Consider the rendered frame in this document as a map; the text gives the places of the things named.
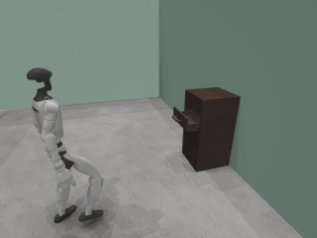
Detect robot left shin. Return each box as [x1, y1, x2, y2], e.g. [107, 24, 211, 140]
[56, 180, 71, 215]

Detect drawer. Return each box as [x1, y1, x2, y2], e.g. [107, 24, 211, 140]
[173, 106, 201, 133]

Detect right robot forearm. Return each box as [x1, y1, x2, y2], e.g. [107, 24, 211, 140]
[45, 134, 65, 172]

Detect cabinet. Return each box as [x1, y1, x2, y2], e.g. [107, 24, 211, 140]
[182, 87, 241, 172]

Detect robot right upper arm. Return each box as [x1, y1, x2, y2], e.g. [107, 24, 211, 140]
[41, 100, 59, 142]

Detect handle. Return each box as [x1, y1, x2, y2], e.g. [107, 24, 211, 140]
[171, 115, 182, 123]

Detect robot right hand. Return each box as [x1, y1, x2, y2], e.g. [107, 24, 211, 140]
[57, 168, 76, 191]

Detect right robot foot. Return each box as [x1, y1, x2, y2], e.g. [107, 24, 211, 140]
[78, 209, 104, 222]

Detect robot left upper arm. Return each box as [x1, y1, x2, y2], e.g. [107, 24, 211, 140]
[32, 96, 39, 128]

